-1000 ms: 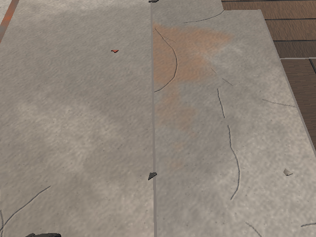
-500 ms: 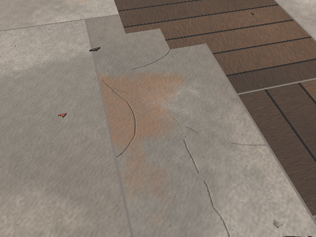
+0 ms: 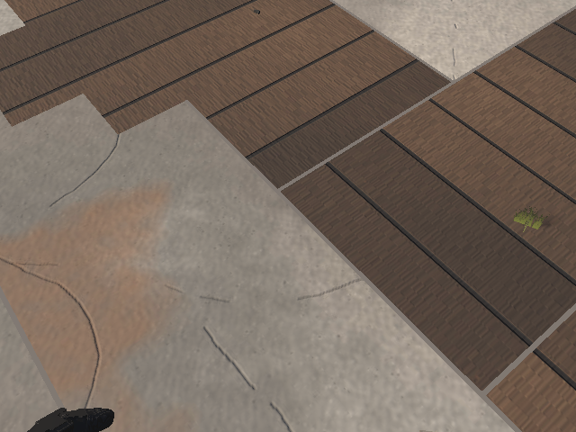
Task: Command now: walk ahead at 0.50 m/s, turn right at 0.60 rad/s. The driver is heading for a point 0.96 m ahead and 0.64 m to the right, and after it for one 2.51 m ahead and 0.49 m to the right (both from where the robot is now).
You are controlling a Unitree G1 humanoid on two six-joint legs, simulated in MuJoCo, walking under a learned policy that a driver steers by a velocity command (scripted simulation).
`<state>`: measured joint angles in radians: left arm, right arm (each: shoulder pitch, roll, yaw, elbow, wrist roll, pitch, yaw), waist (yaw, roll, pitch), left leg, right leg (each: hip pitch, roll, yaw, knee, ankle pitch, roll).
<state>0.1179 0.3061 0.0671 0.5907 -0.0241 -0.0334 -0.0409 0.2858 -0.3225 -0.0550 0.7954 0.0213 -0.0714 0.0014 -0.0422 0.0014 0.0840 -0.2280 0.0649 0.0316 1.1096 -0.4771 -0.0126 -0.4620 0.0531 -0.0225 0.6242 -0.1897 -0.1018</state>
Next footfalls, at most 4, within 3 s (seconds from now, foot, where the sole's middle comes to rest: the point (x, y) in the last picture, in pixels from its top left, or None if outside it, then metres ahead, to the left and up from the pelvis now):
0.40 left None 0.42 0.11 -0.76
0.92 right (403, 362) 0.57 -0.24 -0.76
1.38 left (394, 241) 0.90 -0.28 -0.76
1.74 right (454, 308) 0.70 -0.39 -0.76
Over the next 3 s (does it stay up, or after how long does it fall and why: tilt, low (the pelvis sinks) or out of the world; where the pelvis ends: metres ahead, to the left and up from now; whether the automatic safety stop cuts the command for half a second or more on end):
stays up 1.16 -0.72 0.02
